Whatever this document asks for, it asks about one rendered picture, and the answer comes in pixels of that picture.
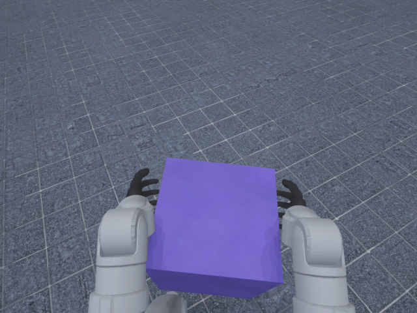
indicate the carton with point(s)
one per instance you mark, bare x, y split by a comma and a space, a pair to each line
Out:
216, 230

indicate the left robot forearm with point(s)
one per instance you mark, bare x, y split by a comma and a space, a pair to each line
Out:
120, 285

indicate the right robot forearm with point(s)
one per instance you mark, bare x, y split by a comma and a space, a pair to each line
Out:
318, 262

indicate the left robot thigh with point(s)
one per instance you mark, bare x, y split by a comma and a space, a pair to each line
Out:
168, 303

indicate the right robot hand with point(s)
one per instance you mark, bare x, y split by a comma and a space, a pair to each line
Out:
295, 196

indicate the left robot hand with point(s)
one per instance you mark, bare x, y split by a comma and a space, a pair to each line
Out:
137, 184

